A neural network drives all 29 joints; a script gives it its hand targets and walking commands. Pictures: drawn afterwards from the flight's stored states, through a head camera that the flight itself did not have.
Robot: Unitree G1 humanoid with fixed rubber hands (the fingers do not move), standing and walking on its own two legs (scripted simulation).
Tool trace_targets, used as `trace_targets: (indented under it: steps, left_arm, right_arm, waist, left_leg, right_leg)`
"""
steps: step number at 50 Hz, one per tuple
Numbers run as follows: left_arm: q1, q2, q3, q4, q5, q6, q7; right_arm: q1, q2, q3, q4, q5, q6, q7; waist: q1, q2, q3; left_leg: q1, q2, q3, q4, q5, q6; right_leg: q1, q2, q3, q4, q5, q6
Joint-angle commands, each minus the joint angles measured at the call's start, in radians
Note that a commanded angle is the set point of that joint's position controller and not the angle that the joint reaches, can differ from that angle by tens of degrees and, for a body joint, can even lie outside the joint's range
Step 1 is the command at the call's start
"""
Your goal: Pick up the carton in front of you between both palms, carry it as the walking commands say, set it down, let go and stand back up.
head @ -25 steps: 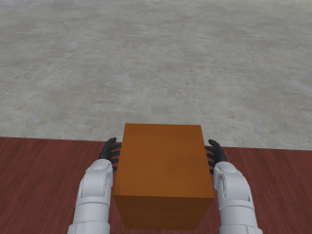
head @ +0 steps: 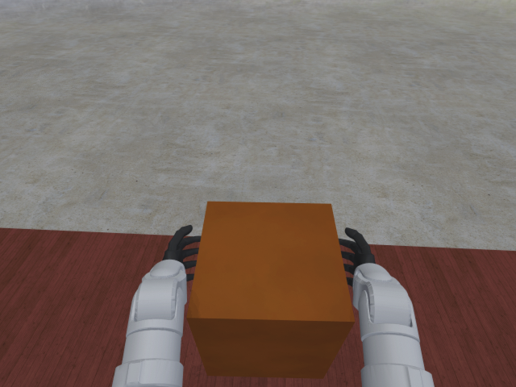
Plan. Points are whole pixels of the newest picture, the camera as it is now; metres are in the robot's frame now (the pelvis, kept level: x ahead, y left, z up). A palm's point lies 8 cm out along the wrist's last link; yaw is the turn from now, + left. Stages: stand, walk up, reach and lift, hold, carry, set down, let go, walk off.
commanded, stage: carry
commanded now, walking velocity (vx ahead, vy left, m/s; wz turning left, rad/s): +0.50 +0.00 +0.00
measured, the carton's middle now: (267, 292) +0.30 +0.00 -0.02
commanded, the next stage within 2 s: none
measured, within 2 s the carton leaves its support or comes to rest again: neither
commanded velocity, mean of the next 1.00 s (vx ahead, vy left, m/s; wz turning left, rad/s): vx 0.50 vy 0.00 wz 0.00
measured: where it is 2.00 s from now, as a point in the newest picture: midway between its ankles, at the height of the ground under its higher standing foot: (260, 226)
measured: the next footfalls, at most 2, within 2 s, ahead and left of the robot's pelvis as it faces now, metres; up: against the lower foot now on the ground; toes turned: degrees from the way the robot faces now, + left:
left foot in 0.36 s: +0.13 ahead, +0.10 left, +0.00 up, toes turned +7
right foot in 0.66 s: +0.42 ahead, -0.12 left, +0.00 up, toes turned -11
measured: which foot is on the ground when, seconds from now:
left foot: down 0.00-0.26, up 0.28-0.34, down 0.36-0.68, up 0.70-1.00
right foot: down 0.00-0.40, up 0.42-0.64, down 0.66-1.00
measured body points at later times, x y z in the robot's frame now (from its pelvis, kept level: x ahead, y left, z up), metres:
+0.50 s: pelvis +0.18 -0.01 -0.01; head +0.17 -0.01 +0.44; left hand +0.45 +0.14 +0.07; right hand +0.45 -0.16 +0.06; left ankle +0.09 +0.09 -0.74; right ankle +0.10 -0.11 -0.69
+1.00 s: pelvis +0.47 -0.05 +0.00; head +0.48 -0.06 +0.45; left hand +0.76 +0.12 +0.10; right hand +0.78 -0.18 +0.09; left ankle +0.60 +0.09 -0.69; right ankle +0.38 -0.11 -0.74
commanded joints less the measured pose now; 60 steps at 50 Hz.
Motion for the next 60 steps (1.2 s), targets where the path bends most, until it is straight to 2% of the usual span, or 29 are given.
trace_targets:
  steps: [1, 3, 7, 10, 11, 12, 13, 14, 16, 18, 19, 20, 21, 22, 24, 29, 32, 33, 34, 35, 38, 39, 46, 53, 56, 57, 58, 59, 60]
  left_arm:
    - [-0.567, -0.893, -0.607, -0.102, -0.293, -0.017, -0.207]
    - [-0.553, -0.884, -0.649, -0.147, -0.322, 0.010, -0.194]
    - [-0.553, -0.845, -0.733, -0.247, -0.401, 0.121, -0.173]
    - [-0.550, -0.822, -0.769, -0.292, -0.469, 0.221, -0.164]
    - [-0.536, -0.825, -0.778, -0.310, -0.491, 0.249, -0.160]
    - [-0.512, -0.828, -0.780, -0.326, -0.504, 0.272, -0.156]
    - [-0.465, -0.818, -0.775, -0.339, -0.507, 0.293, -0.149]
    - [-0.425, -0.817, -0.768, -0.359, -0.505, 0.313, -0.139]
    - [-0.453, -0.829, -0.784, -0.470, -0.510, 0.350, -0.123]
    - [-0.461, -0.845, -0.816, -0.565, -0.529, 0.381, -0.117]
    - [-0.446, -0.850, -0.826, -0.591, -0.541, 0.396, -0.121]
    - [-0.477, -0.850, -0.847, -0.636, -0.569, 0.417, -0.132]
    - [-0.470, -0.865, -0.862, -0.631, -0.586, 0.430, -0.144]
    - [-0.431, -0.875, -0.858, -0.616, -0.589, 0.432, -0.153]
    - [-0.408, -0.865, -0.845, -0.614, -0.593, 0.437, -0.159]
    - [-0.326, -0.847, -0.814, -0.605, -0.554, 0.447, -0.134]
    - [-0.301, -0.826, -0.792, -0.598, -0.527, 0.456, -0.125]
    - [-0.294, -0.819, -0.783, -0.590, -0.522, 0.461, -0.125]
    - [-0.299, -0.798, -0.774, -0.580, -0.511, 0.464, -0.125]
    - [-0.329, -0.809, -0.774, -0.565, -0.512, 0.466, -0.127]
    - [-0.383, -0.889, -0.809, -0.606, -0.544, 0.458, -0.136]
    - [-0.403, -0.911, -0.827, -0.620, -0.557, 0.452, -0.142]
    - [-0.496, -0.823, -0.862, -0.628, -0.615, 0.439, -0.161]
    - [-0.617, -0.725, -0.801, -0.441, -0.601, 0.443, -0.138]
    - [-0.699, -0.750, -0.778, -0.376, -0.610, 0.442, -0.129]
    - [-0.727, -0.763, -0.771, -0.358, -0.609, 0.440, -0.126]
    - [-0.765, -0.769, -0.757, -0.341, -0.598, 0.436, -0.123]
    - [-0.790, -0.811, -0.754, -0.320, -0.593, 0.437, -0.119]
    - [-0.834, -0.806, -0.741, -0.308, -0.592, 0.429, -0.112]
  right_arm:
    - [-0.564, 0.906, 0.611, -0.099, 0.301, -0.018, 0.206]
    - [-0.547, 0.897, 0.650, -0.139, 0.326, 0.011, 0.194]
    - [-0.525, 0.839, 0.722, -0.238, 0.384, 0.117, 0.167]
    - [-0.518, 0.798, 0.748, -0.294, 0.426, 0.214, 0.145]
    - [-0.508, 0.800, 0.761, -0.322, 0.443, 0.243, 0.139]
    - [-0.512, 0.818, 0.778, -0.356, 0.466, 0.272, 0.138]
    - [-0.498, 0.837, 0.794, -0.380, 0.492, 0.301, 0.138]
    - [-0.504, 0.840, 0.806, -0.413, 0.522, 0.323, 0.142]
    - [-0.522, 0.869, 0.830, -0.469, 0.576, 0.354, 0.153]
    - [-0.442, 0.894, 0.833, -0.496, 0.599, 0.374, 0.155]
    - [-0.418, 0.895, 0.827, -0.506, 0.594, 0.381, 0.150]
    - [-0.376, 0.879, 0.809, -0.507, 0.558, 0.386, 0.140]
    - [-0.333, 0.864, 0.801, -0.521, 0.531, 0.395, 0.131]
    - [-0.332, 0.872, 0.808, -0.566, 0.527, 0.406, 0.124]
    - [-0.376, 0.900, 0.827, -0.619, 0.548, 0.420, 0.120]
    - [-0.372, 0.852, 0.847, -0.654, 0.585, 0.447, 0.137]
    - [-0.362, 0.814, 0.843, -0.655, 0.594, 0.462, 0.149]
    - [-0.376, 0.795, 0.835, -0.649, 0.591, 0.467, 0.151]
    - [-0.399, 0.788, 0.840, -0.657, 0.589, 0.477, 0.156]
    - [-0.423, 0.795, 0.841, -0.645, 0.591, 0.484, 0.158]
    - [-0.416, 0.861, 0.830, -0.610, 0.589, 0.468, 0.166]
    - [-0.409, 0.877, 0.831, -0.608, 0.579, 0.459, 0.164]
    - [-0.437, 0.851, 0.839, -0.581, 0.529, 0.426, 0.118]
    - [-0.601, 0.746, 0.798, -0.455, 0.534, 0.443, 0.094]
    - [-0.672, 0.752, 0.759, -0.379, 0.549, 0.442, 0.095]
    - [-0.683, 0.755, 0.740, -0.349, 0.554, 0.438, 0.098]
    - [-0.706, 0.765, 0.729, -0.329, 0.563, 0.435, 0.103]
    - [-0.756, 0.750, 0.714, -0.301, 0.564, 0.426, 0.109]
    - [-0.777, 0.805, 0.726, -0.266, 0.598, 0.417, 0.116]
  waist:
    - [-0.002, 0.000, -0.162]
    - [-0.002, 0.016, -0.223]
    - [-0.007, 0.080, -0.229]
    - [-0.006, 0.115, -0.196]
    - [-0.002, 0.055, -0.196]
    - [0.009, -0.092, -0.207]
    - [0.017, -0.240, -0.229]
    - [0.027, -0.299, -0.198]
    - [0.031, -0.180, -0.205]
    - [-0.002, -0.095, -0.305]
    - [-0.016, -0.016, -0.360]
    - [-0.033, 0.239, -0.368]
    - [-0.034, 0.349, -0.324]
    - [-0.035, 0.212, -0.288]
    - [-0.043, 0.071, -0.292]
    - [-0.020, 0.160, -0.253]
    - [0.008, 0.116, -0.331]
    - [0.027, 0.053, -0.378]
    - [0.034, -0.196, -0.383]
    - [0.031, -0.261, -0.344]
    - [0.013, -0.029, -0.302]
    - [0.007, -0.009, -0.296]
    - [0.025, -0.106, -0.251]
    - [0.049, -0.153, -0.152]
    - [-0.013, -0.161, -0.239]
    - [-0.058, -0.097, -0.316]
    - [-0.088, 0.016, -0.412]
    - [-0.070, 0.274, -0.471]
    - [-0.075, 0.294, -0.479]
  left_leg:
    - [-0.115, 0.086, -0.023, -0.093, -0.405, 0.029]
    - [-0.095, 0.092, -0.023, -0.065, -0.263, 0.037]
    - [-0.095, 0.160, -0.139, -0.115, -0.378, 0.085]
    - [-0.123, 0.175, -0.129, -0.082, -0.255, 0.107]
    - [-0.171, 0.137, -0.056, -0.004, -0.171, 0.091]
    - [-0.269, 0.080, 0.053, 0.169, -0.073, 0.057]
    - [-0.438, 0.032, 0.147, 0.325, -0.090, 0.020]
    - [-0.579, 0.017, 0.187, 0.311, -0.230, 0.005]
    - [-0.570, 0.019, 0.182, 0.186, -0.283, 0.017]
    - [-0.149, -0.003, 0.232, -0.054, -0.037, 0.029]
    - [0.148, 0.065, 0.107, -0.129, -0.017, 0.056]
    - [0.384, 0.273, -0.233, -0.129, 0.171, 0.154]
    - [0.496, 0.389, -0.382, -0.143, 0.504, 0.251]
    - [0.538, 0.420, -0.366, -0.114, 0.628, 0.281]
    - [0.548, 0.398, -0.250, -0.125, 0.531, 0.223]
    - [0.230, 0.252, 0.102, -0.177, 0.470, 0.105]
    - [-0.026, 0.185, 0.259, 0.082, 0.556, 0.041]
    - [-0.173, 0.156, 0.270, 0.248, 0.361, 0.021]
    - [-0.349, 0.055, 0.271, 0.542, 0.050, -0.026]
    - [-0.530, 0.001, 0.154, 0.738, -0.206, -0.012]
    - [-0.568, 0.149, 0.075, 0.802, -0.091, 0.045]
    - [-0.540, 0.170, 0.070, 0.735, -0.033, 0.043]
    - [-0.584, 0.106, 0.193, 0.395, 0.102, 0.021]
    - [-0.500, 0.046, 0.268, 0.163, 0.239, 0.088]
    - [-0.202, -0.036, 0.321, 0.109, 0.198, 0.111]
    - [-0.004, -0.064, 0.337, 0.063, 0.153, 0.104]
    - [0.213, 0.112, 0.094, 0.060, 0.001, 0.118]
    - [0.421, 0.415, -0.481, -0.084, -0.078, 0.271]
    - [0.419, 0.407, -0.573, -0.158, -0.086, 0.314]
  right_leg:
    - [-0.116, -0.088, 0.021, -0.092, -0.420, -0.025]
    - [-0.101, -0.083, -0.012, -0.030, -0.257, -0.031]
    - [-0.205, -0.072, -0.042, 0.070, -0.280, -0.024]
    - [-0.177, -0.061, -0.099, 0.044, -0.178, -0.021]
    - [-0.109, -0.087, -0.065, -0.008, -0.160, -0.031]
    - [-0.005, -0.171, 0.065, -0.043, -0.100, -0.070]
    - [0.155, -0.257, 0.212, -0.075, 0.045, -0.127]
    - [0.247, -0.323, 0.311, -0.101, 0.233, -0.182]
    - [0.286, -0.331, 0.284, -0.067, 0.419, -0.210]
    - [0.076, -0.242, 0.048, 0.036, 0.286, -0.112]
    - [-0.140, -0.165, -0.106, 0.201, 0.304, -0.049]
    - [-0.445, -0.076, -0.229, 0.464, 0.202, 0.016]
    - [-0.675, -0.011, -0.203, 0.543, -0.215, 0.012]
    - [-0.760, -0.048, -0.148, 0.579, -0.301, -0.008]
    - [-0.789, -0.085, -0.139, 0.500, -0.307, -0.030]
    - [-0.373, -0.022, -0.265, 0.118, 0.053, -0.015]
    - [0.127, 0.049, -0.380, 0.033, 0.131, -0.038]
    - [0.321, -0.040, -0.264, 0.033, 0.038, -0.042]
    - [0.352, -0.340, 0.255, -0.173, -0.241, -0.132]
    - [0.378, -0.467, 0.508, -0.283, -0.179, -0.242]
    - [0.236, -0.404, 0.268, -0.242, 0.045, -0.212]
    - [0.190, -0.374, 0.178, -0.254, 0.078, -0.179]
    - [0.239, -0.276, -0.087, -0.248, 0.310, -0.168]
    - [0.221, -0.235, -0.172, -0.160, 0.502, -0.167]
    - [0.185, -0.209, -0.259, 0.083, 0.792, -0.118]
    - [0.116, -0.161, -0.292, 0.295, 0.729, -0.086]
    - [-0.060, -0.136, -0.250, 0.548, 0.410, -0.062]
    - [-0.410, 0.042, -0.181, 0.843, -0.170, -0.026]
    - [-0.523, 0.035, -0.048, 0.992, -0.219, -0.056]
